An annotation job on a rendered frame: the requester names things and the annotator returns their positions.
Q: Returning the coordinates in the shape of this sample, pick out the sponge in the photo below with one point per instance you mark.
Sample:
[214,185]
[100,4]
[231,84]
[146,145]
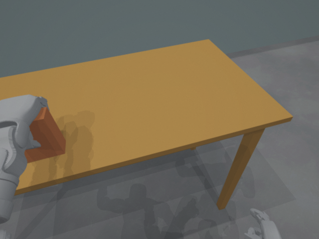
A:
[45,130]

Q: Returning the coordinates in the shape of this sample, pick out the robot left hand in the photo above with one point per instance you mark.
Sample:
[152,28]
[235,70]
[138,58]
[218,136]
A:
[25,108]

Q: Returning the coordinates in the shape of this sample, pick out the robot right hand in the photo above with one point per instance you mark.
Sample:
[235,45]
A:
[268,228]

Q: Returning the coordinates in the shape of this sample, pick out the left robot forearm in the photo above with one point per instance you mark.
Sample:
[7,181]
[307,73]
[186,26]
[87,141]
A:
[14,135]

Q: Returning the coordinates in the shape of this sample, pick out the table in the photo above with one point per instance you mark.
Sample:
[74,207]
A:
[126,109]

